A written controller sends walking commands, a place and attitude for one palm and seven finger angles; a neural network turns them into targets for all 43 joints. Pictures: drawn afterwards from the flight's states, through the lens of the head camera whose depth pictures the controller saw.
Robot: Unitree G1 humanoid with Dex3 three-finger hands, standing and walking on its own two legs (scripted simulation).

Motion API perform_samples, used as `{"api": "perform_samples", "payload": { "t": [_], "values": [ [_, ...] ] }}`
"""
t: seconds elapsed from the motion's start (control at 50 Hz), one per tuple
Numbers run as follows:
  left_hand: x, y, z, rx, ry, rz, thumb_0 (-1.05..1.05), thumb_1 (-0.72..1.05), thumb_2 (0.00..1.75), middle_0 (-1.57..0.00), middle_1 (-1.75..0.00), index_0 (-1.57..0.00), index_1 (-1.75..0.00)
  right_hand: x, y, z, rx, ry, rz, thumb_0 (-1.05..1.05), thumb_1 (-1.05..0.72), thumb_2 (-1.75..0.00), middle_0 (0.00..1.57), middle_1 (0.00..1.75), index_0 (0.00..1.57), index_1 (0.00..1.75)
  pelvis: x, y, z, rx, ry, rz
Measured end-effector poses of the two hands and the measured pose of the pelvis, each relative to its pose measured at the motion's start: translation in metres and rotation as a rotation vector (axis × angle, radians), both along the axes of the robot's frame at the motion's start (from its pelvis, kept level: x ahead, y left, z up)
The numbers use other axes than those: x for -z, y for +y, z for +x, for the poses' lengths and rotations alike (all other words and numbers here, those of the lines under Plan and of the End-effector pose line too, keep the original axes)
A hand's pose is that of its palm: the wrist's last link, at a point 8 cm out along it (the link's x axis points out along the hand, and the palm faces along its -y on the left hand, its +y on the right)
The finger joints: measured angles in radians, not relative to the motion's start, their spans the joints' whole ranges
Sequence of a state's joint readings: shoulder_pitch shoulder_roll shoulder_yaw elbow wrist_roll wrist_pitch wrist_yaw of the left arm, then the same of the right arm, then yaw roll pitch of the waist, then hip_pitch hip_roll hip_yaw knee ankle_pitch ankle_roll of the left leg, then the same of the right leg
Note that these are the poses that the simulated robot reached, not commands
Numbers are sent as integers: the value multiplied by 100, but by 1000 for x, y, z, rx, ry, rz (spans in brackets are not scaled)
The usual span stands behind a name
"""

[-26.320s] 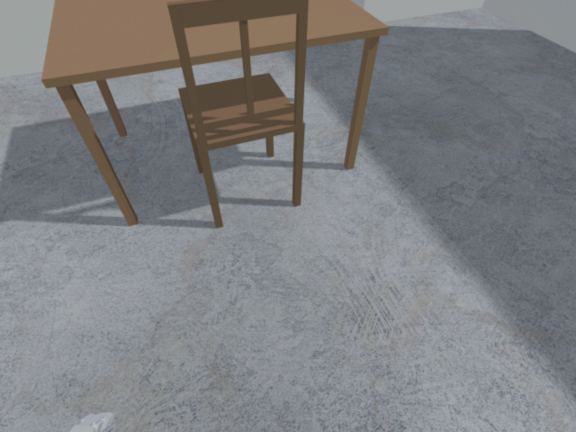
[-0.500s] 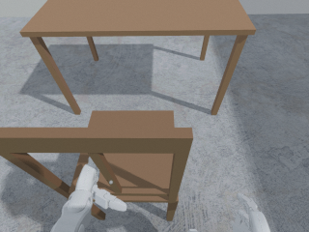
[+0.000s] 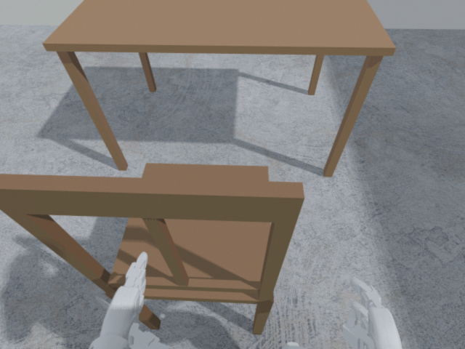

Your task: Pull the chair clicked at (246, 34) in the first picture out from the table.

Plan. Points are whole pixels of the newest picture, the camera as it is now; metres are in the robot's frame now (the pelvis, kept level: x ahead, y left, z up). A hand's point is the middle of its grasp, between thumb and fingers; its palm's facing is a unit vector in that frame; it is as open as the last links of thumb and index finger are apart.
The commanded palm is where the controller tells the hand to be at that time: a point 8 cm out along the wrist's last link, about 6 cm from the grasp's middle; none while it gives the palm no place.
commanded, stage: draw the fingers out of the gap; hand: left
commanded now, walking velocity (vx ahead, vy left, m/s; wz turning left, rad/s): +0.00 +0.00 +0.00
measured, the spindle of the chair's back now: (170, 255) +0.29 +0.13 -0.02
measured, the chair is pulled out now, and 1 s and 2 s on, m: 0.61 0.61 0.60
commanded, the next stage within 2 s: draw the hand back to the body in 0.24 s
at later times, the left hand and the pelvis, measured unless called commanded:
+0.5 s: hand (144, 336) +0.15 +0.14 +0.02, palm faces +0.05 -1.00 -0.01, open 17.5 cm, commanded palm +0.12 +0.20 +0.03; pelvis +0.00 +0.01 -0.02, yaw +0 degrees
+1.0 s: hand (79, 303) +0.18 +0.20 +0.09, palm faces +0.16 -0.93 -0.33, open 16.6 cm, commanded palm +0.14 +0.25 +0.13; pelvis +0.01 +0.01 +0.01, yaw -1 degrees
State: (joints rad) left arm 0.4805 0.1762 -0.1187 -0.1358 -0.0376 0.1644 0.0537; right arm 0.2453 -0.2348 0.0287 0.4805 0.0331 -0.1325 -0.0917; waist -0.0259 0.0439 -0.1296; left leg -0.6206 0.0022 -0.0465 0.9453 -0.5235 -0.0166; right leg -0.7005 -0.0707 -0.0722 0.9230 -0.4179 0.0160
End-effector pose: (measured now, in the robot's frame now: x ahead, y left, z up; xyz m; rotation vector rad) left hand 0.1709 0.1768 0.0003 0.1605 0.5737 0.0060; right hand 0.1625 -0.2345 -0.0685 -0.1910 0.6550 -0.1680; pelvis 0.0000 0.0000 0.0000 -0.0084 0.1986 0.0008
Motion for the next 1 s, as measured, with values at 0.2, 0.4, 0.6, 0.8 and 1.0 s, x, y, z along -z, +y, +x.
{"api": "perform_samples", "payload": {
  "t": [0.2,0.4,0.6,0.8,1.0],
  "values": [
    [-3,7,-23,-13,18,0,-1,-54,21,0,0,-1,0,-3,7,3,9,-29,3,1,-90,-90,20,30,20,30,4,5,0,-2,5,-9],
    [-4,6,-46,-35,28,-40,-1,-54,21,0,0,-1,0,-1,10,8,29,-45,0,1,-90,-90,20,30,20,30,10,9,2,1,23,-13],
    [-52,24,-27,-17,-475,-121,-1,-54,21,0,0,-1,0,22,15,12,-6,-48,28,1,-90,-90,20,30,20,30,29,8,-7,-1,54,-21],
    [-74,43,-25,33,-443,-85,-1,-55,21,0,0,-1,0,20,22,11,35,-32,86,1,-90,-90,20,30,20,30,19,7,-6,5,20,-21],
    [-113,73,-22,-111,-389,202,-1,-39,28,-2,-3,-3,-3,-9,16,13,43,-18,35,1,-90,-90,20,30,20,30,-9,7,8,6,-67,-21]
  ]
}}
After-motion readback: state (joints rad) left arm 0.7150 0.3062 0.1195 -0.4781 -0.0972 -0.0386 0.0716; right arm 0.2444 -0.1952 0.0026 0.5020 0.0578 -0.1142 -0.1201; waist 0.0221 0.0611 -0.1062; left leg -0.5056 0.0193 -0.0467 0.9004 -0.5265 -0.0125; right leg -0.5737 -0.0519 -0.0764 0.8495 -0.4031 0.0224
